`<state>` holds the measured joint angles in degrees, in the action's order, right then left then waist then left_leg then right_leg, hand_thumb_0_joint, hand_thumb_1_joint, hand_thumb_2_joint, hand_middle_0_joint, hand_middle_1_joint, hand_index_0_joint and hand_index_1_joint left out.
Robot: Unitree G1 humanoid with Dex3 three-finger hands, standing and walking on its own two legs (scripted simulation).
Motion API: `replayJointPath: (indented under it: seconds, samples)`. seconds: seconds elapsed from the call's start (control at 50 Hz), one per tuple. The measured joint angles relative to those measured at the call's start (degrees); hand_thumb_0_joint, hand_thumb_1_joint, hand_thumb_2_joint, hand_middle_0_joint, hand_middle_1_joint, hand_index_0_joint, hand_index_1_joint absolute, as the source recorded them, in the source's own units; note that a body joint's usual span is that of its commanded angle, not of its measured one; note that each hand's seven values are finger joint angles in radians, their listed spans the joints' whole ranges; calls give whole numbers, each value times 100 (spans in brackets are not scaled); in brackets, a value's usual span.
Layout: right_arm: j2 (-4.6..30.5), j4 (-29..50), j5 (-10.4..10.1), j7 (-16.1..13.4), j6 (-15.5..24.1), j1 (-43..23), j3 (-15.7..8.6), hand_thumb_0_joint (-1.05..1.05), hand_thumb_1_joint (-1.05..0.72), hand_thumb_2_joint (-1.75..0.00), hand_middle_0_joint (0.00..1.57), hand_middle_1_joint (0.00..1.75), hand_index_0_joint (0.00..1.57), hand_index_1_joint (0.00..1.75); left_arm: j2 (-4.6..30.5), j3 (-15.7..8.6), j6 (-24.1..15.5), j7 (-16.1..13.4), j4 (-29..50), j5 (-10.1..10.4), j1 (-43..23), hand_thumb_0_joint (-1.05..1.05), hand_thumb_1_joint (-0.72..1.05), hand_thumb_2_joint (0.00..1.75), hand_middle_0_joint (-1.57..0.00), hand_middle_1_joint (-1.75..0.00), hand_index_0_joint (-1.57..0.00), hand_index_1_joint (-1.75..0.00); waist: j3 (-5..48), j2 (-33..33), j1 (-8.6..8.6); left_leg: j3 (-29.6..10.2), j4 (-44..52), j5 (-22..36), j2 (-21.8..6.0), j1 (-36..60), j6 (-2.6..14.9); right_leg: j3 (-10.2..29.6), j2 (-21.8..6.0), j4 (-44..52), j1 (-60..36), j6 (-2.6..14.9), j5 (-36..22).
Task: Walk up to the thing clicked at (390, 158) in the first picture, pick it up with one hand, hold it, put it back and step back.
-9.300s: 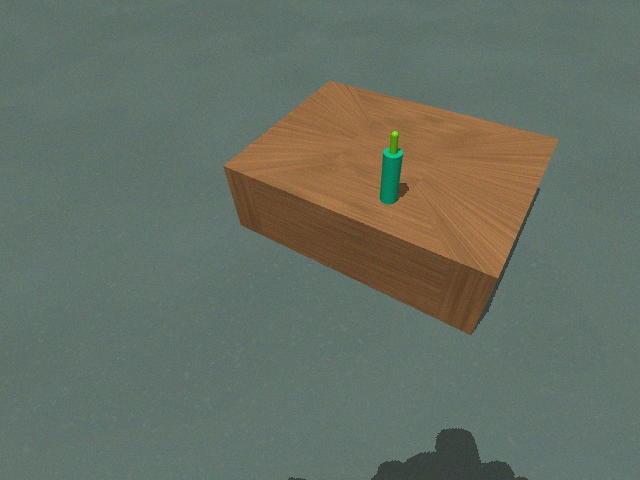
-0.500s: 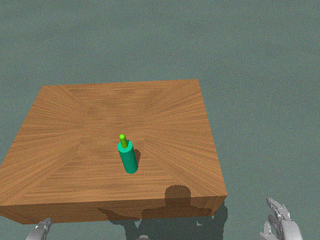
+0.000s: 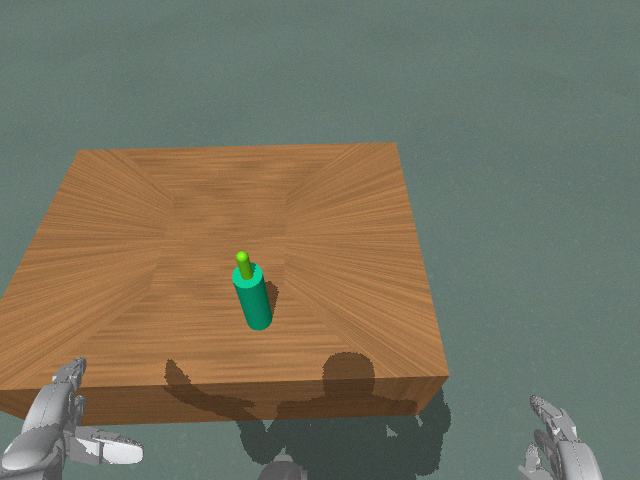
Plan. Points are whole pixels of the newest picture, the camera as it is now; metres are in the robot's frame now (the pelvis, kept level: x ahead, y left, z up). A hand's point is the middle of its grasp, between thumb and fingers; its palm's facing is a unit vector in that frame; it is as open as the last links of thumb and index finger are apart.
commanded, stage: go down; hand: left
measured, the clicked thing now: (251, 290) +0.51 +0.18 -0.25
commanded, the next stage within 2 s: none
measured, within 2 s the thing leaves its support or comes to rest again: neither
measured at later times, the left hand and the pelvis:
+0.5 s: hand (100, 350) +0.31 +0.34 -0.04, palm faces +0.13 -0.98 -0.14, open 17.6 cm; pelvis +0.00 +0.01 -0.01, yaw -2 degrees
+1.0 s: hand (87, 297) +0.38 +0.37 -0.02, palm faces +0.15 -0.99 -0.08, open 17.3 cm; pelvis +0.00 +0.01 -0.02, yaw -3 degrees
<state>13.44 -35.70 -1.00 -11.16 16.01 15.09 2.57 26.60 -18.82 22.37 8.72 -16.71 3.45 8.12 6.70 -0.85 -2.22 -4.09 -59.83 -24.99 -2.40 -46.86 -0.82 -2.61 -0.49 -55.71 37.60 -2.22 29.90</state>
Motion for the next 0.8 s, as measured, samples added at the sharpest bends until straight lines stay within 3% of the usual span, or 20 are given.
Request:
replayJointPath:
  seconds: [0.16, 0.3, 0.38, 0.54, 0.66, 0.8]
  samples:
    - [101, -264, 61, 114, 39, 43, -56, 1, -90, -90, 21, 30, 21, 30, 604, -583, -856, 774, -1645, 122, -1443, -1, -58, 12, -6, -4, -4, -6, -71, 31, -149, 45, -25, 27, -54, -244, -2, 57, 48, -32, 279, 7, -52]
    - [230, -341, 116, 276, -128, 350, -174, 1, -90, -91, 21, 30, 20, 30, 807, -964, -1709, 1392, -2665, 128, -1878, -1, -59, 10, -6, -2, -4, -5, -2, 23, -188, 172, -97, -53, -110, -413, 37, 190, 83, -95, 503, -27, -27]
    - [239, -339, 119, 352, -285, 440, -208, 1, -91, -91, 21, 30, 20, 30, 806, -1077, -2057, 1536, -2987, 124, -1837, -1, -59, 9, -6, -2, -4, -5, -26, 47, -171, 233, -120, -82, -122, -457, 52, 252, 85, -130, 576, -43, -14]
    - [149, -423, 163, 366, -444, 354, -195, 1, -91, -91, 21, 30, 20, 30, 729, -1209, -2605, 1553, -3149, 23, -2093, -1, -56, 10, -6, -1, -3, -4, -149, 154, -41, 197, -122, -38, -85, -494, 54, 215, 56, -151, 599, -46, -29]
    - [153, -367, 216, 343, -450, 99, -104, 1, -90, -91, 21, 30, 21, 30, 1176, -1408, -3029, 1675, -3842, 44, -2913, -1, -52, 10, -5, 0, -3, -3, -201, 245, -121, 124, -192, 16, -90, -668, 29, 151, 74, -235, 756, -16, -56]
    - [304, -241, 245, 376, -483, 29, -28, 1, -89, -90, 21, 30, 21, 30, 1589, -1535, -3201, 2014, -4511, 120, -3435, -1, -49, 9, -5, 0, -3, -2, -200, 202, -241, 124, -279, 31, -127, -975, 42, 163, 113, -290, 1058, -28, -96]
